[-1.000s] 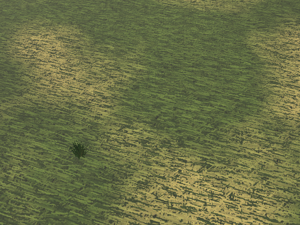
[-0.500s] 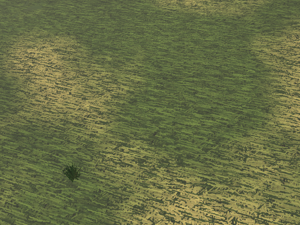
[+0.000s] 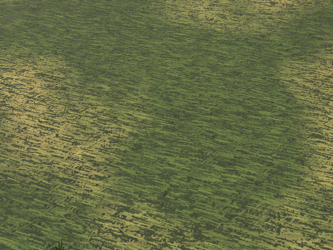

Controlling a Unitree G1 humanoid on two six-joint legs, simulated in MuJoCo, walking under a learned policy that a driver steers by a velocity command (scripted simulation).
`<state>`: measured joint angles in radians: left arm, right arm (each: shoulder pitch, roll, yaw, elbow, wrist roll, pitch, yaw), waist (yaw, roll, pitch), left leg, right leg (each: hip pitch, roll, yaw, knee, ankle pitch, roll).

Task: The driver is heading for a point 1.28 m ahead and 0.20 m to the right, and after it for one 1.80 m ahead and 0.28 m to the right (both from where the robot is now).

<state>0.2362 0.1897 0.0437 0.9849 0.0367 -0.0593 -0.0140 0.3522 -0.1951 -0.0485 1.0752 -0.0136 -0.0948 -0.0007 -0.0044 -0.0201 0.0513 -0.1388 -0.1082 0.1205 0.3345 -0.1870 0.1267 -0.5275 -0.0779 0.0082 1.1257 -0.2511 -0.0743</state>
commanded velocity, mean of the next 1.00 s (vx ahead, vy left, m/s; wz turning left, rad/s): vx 0.50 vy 0.00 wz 0.00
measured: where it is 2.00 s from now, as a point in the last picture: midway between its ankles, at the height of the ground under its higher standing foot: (185, 133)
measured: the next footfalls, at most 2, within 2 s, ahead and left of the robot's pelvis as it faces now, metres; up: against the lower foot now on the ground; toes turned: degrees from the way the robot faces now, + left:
right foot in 0.32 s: +0.36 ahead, -0.11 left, +0.00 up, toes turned -4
left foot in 0.90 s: +0.67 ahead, +0.07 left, +0.00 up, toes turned +5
